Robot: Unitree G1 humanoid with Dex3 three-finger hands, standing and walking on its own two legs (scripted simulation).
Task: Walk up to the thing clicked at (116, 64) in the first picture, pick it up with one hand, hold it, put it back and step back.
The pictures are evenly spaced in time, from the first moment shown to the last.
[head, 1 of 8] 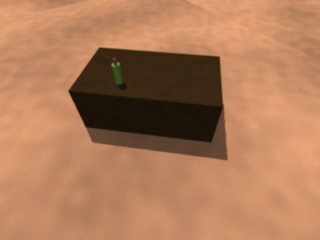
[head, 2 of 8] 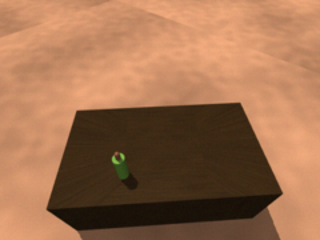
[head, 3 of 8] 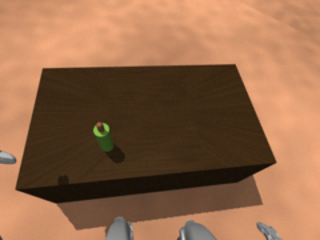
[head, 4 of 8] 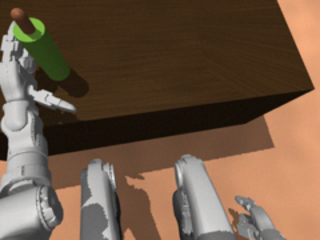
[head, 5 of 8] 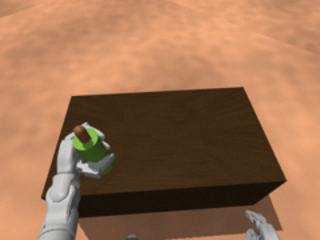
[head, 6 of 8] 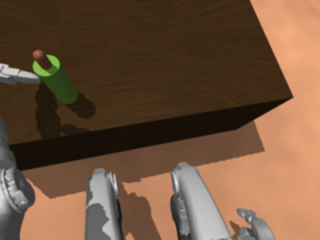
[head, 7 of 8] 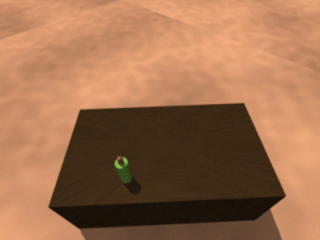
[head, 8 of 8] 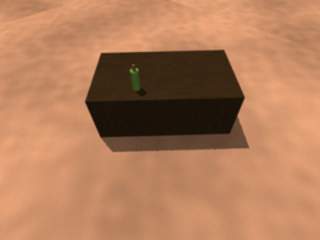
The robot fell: no
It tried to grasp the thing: yes
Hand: left
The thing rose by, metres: 0.33
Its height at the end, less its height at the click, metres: +0.00
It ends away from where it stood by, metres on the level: 0.02
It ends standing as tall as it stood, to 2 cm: yes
